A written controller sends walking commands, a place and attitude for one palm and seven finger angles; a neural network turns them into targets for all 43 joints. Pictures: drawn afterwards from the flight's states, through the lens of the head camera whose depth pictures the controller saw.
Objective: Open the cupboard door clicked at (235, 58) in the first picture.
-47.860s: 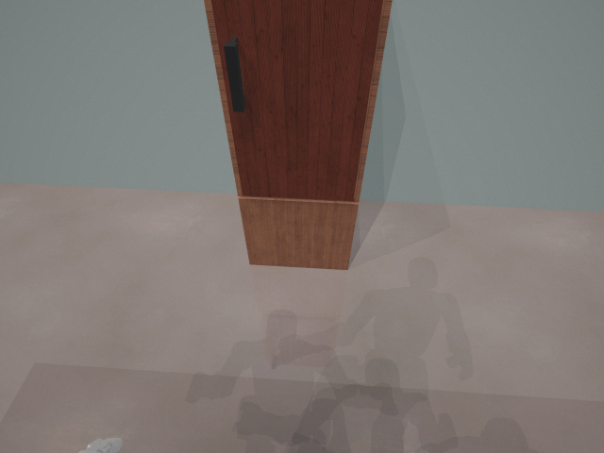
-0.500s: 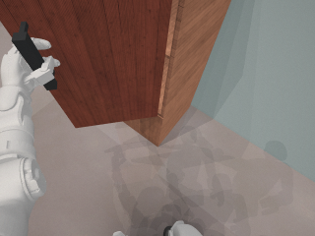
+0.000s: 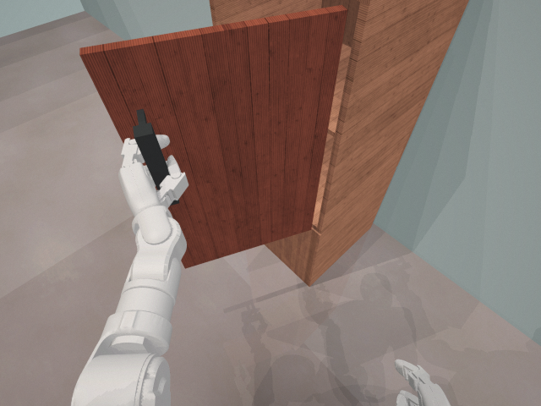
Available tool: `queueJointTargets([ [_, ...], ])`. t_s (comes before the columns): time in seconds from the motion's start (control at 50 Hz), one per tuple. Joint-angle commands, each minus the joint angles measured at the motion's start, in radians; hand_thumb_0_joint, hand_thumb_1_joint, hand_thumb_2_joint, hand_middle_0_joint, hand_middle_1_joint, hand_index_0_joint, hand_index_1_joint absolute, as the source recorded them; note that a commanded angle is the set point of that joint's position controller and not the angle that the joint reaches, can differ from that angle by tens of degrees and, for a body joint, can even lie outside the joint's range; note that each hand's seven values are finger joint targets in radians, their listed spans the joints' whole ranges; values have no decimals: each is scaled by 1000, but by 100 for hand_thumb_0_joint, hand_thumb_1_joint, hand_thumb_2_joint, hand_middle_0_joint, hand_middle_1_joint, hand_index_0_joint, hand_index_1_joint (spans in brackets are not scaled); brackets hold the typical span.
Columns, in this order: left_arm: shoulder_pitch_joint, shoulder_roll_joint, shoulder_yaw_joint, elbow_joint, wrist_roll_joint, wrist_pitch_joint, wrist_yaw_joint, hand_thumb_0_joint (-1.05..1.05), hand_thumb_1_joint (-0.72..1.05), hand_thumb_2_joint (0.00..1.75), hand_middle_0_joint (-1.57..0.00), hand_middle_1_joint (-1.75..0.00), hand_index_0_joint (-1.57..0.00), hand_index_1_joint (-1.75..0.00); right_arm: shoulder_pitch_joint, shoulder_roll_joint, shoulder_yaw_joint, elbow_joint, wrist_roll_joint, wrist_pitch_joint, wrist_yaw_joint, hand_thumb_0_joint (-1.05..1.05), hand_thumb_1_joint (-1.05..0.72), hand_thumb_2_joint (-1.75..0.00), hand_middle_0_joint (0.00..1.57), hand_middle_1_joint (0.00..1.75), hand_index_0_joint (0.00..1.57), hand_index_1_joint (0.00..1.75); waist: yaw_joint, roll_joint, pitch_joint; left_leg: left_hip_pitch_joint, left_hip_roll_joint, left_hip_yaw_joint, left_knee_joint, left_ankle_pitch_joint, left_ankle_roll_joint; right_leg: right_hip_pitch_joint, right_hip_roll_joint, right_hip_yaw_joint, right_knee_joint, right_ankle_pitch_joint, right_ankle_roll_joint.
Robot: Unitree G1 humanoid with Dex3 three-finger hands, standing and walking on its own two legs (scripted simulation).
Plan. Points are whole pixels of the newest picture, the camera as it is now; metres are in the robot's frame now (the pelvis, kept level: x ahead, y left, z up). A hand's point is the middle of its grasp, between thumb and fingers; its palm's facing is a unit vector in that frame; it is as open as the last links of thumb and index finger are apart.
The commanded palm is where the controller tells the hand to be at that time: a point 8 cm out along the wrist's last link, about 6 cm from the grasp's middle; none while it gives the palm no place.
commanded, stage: pull the door open along its arc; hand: left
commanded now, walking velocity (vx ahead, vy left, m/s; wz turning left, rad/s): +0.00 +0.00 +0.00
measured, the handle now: (157, 159) +0.47 +0.20 +0.09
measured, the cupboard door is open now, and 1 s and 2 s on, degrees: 66 92 96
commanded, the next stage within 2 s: open thumb and fingers to let go in 0.62 s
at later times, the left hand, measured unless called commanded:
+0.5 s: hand (205, 219) +0.35 +0.10 +0.10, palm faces +0.38 -0.92 +0.03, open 6.3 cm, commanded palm +0.28 +0.14 +0.09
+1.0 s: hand (232, 235) +0.32 +0.06 +0.10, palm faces +0.38 -0.92 -0.02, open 7.8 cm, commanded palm +0.27 +0.10 +0.09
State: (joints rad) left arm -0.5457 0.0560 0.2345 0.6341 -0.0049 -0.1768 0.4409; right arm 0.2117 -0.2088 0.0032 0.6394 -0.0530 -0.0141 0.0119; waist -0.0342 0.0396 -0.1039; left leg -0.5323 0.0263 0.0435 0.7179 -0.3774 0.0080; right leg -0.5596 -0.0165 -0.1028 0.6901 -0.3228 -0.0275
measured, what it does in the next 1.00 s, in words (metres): stands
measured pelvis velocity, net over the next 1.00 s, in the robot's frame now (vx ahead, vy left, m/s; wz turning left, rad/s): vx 0.00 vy -0.02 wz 0.03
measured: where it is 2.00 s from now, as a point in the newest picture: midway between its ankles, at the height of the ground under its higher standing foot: outside the picture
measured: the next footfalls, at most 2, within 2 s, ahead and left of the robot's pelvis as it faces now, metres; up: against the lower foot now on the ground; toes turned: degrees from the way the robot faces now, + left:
none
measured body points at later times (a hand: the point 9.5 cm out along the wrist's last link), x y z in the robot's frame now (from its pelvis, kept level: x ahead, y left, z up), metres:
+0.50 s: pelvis +0.00 -0.02 +0.01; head +0.02 -0.04 +0.46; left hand +0.32 +0.15 +0.10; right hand +0.09 -0.27 -0.11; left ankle -0.02 +0.11 -0.72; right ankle +0.01 -0.10 -0.72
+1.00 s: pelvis +0.00 -0.02 +0.01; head +0.01 -0.04 +0.46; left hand +0.30 +0.11 +0.11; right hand +0.20 -0.21 -0.09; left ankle -0.02 +0.11 -0.72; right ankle +0.01 -0.10 -0.72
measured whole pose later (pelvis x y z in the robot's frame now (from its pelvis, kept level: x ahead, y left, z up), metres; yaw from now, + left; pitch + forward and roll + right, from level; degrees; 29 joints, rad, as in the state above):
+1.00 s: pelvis +0.00 -0.02 +0.01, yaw +2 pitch +3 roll +0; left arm -0.09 -0.12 -0.19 0.13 0.06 0.00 0.57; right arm 0.12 -0.16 0.03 0.61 -0.06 0.06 -0.01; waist 0.03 0.05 -0.05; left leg -0.33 0.02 0.02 0.63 -0.35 -0.01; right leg -0.36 -0.02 -0.13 0.64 -0.33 -0.05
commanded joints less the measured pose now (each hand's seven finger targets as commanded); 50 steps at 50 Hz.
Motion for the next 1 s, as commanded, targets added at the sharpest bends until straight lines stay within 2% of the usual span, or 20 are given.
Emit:
queueJointTargets([
  [0.0,-449,163,-31,-219,38,-123,-12,0,90,90,-40,-135,-40,-135,91,-125,-51,-54,0,-32,-34,0,-90,-90,20,30,20,30,-38,-40,-332,133,-23,-25,-71,306,0,247,20,73,-72,363,9],
  [0.02,-454,177,-26,-221,39,-137,-21,0,90,90,-40,-135,-40,-135,97,-127,-50,-52,-1,-34,-38,0,-90,-90,20,30,20,30,-40,-60,-336,129,-22,-31,-74,301,2,255,20,74,-74,361,10],
  [0.04,-456,176,-30,-227,39,-151,-29,0,90,90,-40,-135,-40,-135,90,-123,-49,-52,1,-37,-39,0,-90,-90,20,30,20,30,-34,-19,-335,135,-24,-28,-77,306,1,255,19,77,-72,366,7],
  [0.06,-444,182,-20,-194,34,-158,-35,0,90,90,-40,-135,-40,-135,89,-122,-47,-47,2,-40,-41,0,-90,-90,20,30,20,30,-31,-23,-312,123,-26,-27,-79,290,2,253,18,76,-76,352,7],
  [0.1,-396,172,-15,-213,16,-175,-47,0,90,90,-40,-135,-40,-135,85,-123,-49,-54,2,-49,-39,0,-90,-90,20,30,20,30,-16,-16,-331,132,-28,-21,-84,299,3,276,19,77,-80,362,6],
  [0.16,-299,155,-20,-240,-9,-185,-62,0,90,90,-40,-135,-40,-135,83,-126,-51,-60,8,-57,-33,0,-90,-90,20,30,20,30,2,-53,-337,130,-27,-17,-97,306,5,315,20,76,-90,375,6],
  [0.24,-145,114,-51,-332,-31,-176,-66,0,90,90,-40,-135,-40,-135,63,-127,-55,-79,13,-64,-25,0,-90,-90,20,30,20,30,29,-53,-323,139,-29,-3,-119,318,8,360,14,82,-112,394,8],
  [0.28,-70,91,-72,-377,-36,-161,-63,0,90,90,-40,-135,-40,-135,54,-127,-55,-87,14,-64,-23,0,-90,-90,20,30,20,30,38,-85,-298,140,-27,-2,-135,316,9,377,12,82,-126,389,8],
  [0.34,39,47,-119,-484,-36,-139,-49,0,90,90,-40,-135,-40,-135,17,-120,-54,-106,17,-64,-19,0,-90,-90,20,30,20,30,50,-67,-263,165,-26,6,-156,301,10,384,5,89,-154,358,9],
  [0.4,139,10,-155,-578,-36,-107,-25,0,90,90,-40,-135,-40,-135,-15,-113,-52,-121,14,-62,-21,0,-90,-90,20,30,20,30,59,-105,-238,187,-24,9,-172,293,11,401,-3,96,-180,342,14],
  [0.42,157,4,-168,-605,-30,-98,-14,0,90,90,-40,-135,-40,-135,-28,-110,-51,-125,15,-60,-23,0,-90,-90,20,30,20,30,59,-126,-221,192,-23,5,-178,286,10,406,-5,99,-192,320,13],
  [0.46,223,-39,-211,-672,-19,-78,4,0,90,90,-40,-135,-40,-135,-55,-97,-45,-138,12,-57,-23,0,-90,-90,20,30,20,30,66,-86,-200,216,-24,8,-186,279,9,400,-8,99,-199,301,11],
  [0.5,282,-72,-246,-718,-3,-53,29,0,90,90,-40,-135,-40,-135,-73,-87,-42,-149,6,-53,-24,0,-90,-90,20,30,20,30,68,-108,-181,229,-23,5,-187,284,10,404,-10,97,-205,306,13],
  [0.62,341,-194,-402,-801,74,21,112,0,90,90,-40,-135,-40,-135,-124,-58,-32,-169,-7,-28,-20,0,-90,-90,20,30,20,30,47,-119,-122,265,-22,-14,-165,273,7,358,-15,88,-215,267,8],
  [0.66,311,-216,-435,-816,109,45,145,0,90,90,-40,-135,-40,-135,-137,-53,-31,-170,-12,-16,-17,0,-90,-90,20,30,20,30,40,-113,-129,271,-23,-20,-150,278,6,339,-14,81,-199,268,4],
  [0.7,227,-209,-422,-783,102,73,164,0,90,90,-40,-135,-40,-135,-155,-45,-20,-159,-11,0,-22,0,-90,-90,20,30,20,30,31,-101,-110,260,-29,-26,-139,257,5,318,-17,80,-198,254,5],
  [0.82,208,-208,-410,-741,82,105,146,0,48,72,-37,-130,-37,-130,-177,-37,-8,-157,-8,33,-38,0,-90,-90,20,30,20,30,42,-118,-136,253,-34,-37,-138,270,3,341,-20,81,-186,291,7],
  [0.88,170,-237,-439,-744,88,108,132,0,27,63,-35,-128,-35,-128,-171,-36,-8,-160,-9,39,-38,0,-90,-90,20,30,20,30,34,-88,-157,260,-30,-41,-132,295,2,330,-19,72,-157,322,3],
  [0.96,164,-263,-473,-741,97,109,124,0,-1,51,-33,-125,-33,-125,-157,-40,-13,-165,-6,37,-31,0,-90,-90,20,30,20,30,32,-111,-179,256,-24,-47,-124,324,-1,324,-12,56,-128,342,-2],
  [0.98,184,-270,-470,-744,92,111,123,0,-8,48,-33,-124,-33,-124,-150,-40,-16,-171,-8,33,-30,0,-90,-90,20,30,20,30,41,-118,-199,255,-23,-47,-124,335,-1,335,-10,52,-121,353,-2],
])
